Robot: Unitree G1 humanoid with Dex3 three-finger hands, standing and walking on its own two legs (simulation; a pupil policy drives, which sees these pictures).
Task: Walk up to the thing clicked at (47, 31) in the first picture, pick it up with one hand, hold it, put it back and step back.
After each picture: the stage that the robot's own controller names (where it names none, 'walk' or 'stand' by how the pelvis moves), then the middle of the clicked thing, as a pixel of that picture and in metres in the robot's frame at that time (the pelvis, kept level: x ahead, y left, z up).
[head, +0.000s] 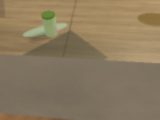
stand; (49, 24) +0.73 +0.19 +0.01
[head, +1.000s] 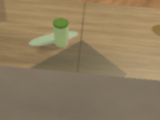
walk; (61, 33) +0.62 +0.11 +0.03
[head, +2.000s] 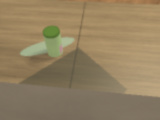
stand; (53, 41) +0.54 +0.14 +0.03
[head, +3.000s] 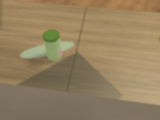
stand; (52, 45) +0.54 +0.15 +0.02
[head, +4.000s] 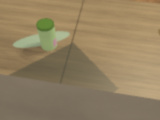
stand; (47, 35) +0.55 +0.16 +0.04
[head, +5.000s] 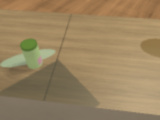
stand; (32, 54) +0.51 +0.23 +0.01
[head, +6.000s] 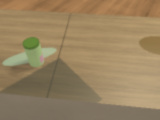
stand; (34, 52) +0.53 +0.23 +0.01
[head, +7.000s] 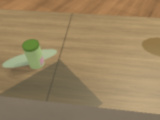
stand; (33, 54) +0.51 +0.23 +0.01
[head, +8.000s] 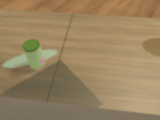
stand; (34, 54) +0.51 +0.22 +0.01
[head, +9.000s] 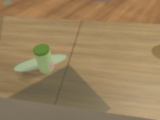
rise first; (44, 59) +0.51 +0.21 +0.01
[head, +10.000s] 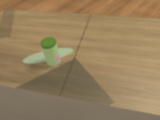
go down; (51, 51) +0.53 +0.20 +0.01
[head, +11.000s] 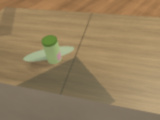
go down; (52, 50) +0.54 +0.20 +0.02
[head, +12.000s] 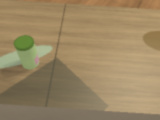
go down; (27, 53) +0.49 +0.19 +0.03
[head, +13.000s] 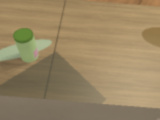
close in; (26, 45) +0.51 +0.19 +0.04
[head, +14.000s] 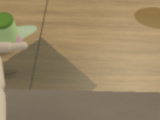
close; (7, 32) +0.53 +0.21 +0.07
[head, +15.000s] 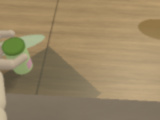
lift; (18, 56) +0.44 +0.20 +0.06
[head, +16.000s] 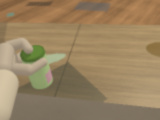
lift; (37, 67) +0.33 +0.15 +0.18
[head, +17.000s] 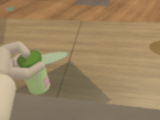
hold; (34, 73) +0.32 +0.17 +0.15
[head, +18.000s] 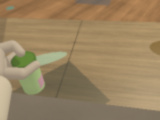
hold; (29, 73) +0.32 +0.18 +0.15
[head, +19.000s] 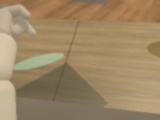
crouch; out of the picture +0.26 +0.67 -0.71
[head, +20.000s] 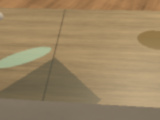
lower; out of the picture +0.24 +0.65 -0.74
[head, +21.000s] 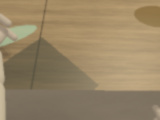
lower; out of the picture +0.23 +0.65 -0.69
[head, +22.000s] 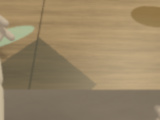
lower; out of the picture +0.23 +0.65 -0.69
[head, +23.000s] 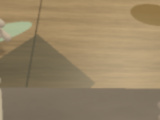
lower; out of the picture +0.24 +0.65 -0.68
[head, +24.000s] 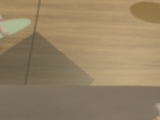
loosen; out of the picture +0.26 +0.65 -0.68
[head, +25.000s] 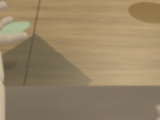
withdraw; out of the picture +0.27 +0.66 -0.68
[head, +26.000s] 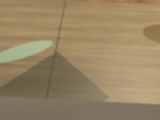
sink last; out of the picture +0.23 +0.64 -0.71
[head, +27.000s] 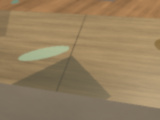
stand; out of the picture +0.31 +0.67 -0.72
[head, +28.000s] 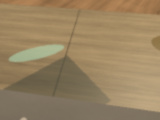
stand; out of the picture +0.29 +0.66 -0.73
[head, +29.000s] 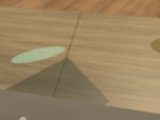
stand; out of the picture +0.31 +0.66 -0.74
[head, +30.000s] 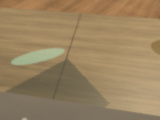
stand; out of the picture +0.32 +0.67 -0.74
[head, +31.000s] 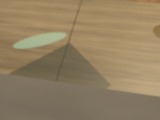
walk; out of the picture +0.39 +0.66 -0.74
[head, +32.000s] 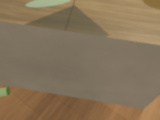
walk; (1, 92) +0.64 +0.63 -0.74
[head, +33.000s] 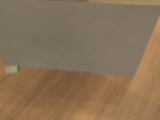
stand; (13, 69) +0.96 +0.75 -0.73
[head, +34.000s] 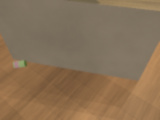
stand; (20, 64) +1.04 +0.66 -0.74
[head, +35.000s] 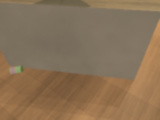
stand; (16, 69) +1.04 +0.70 -0.75
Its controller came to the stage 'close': yes
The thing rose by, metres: 0.21
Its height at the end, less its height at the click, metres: -0.76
